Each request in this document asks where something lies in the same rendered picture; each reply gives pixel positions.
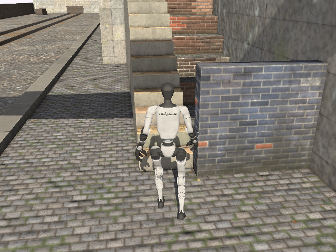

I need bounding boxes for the stairs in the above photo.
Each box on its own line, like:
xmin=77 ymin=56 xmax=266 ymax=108
xmin=124 ymin=0 xmax=193 ymax=171

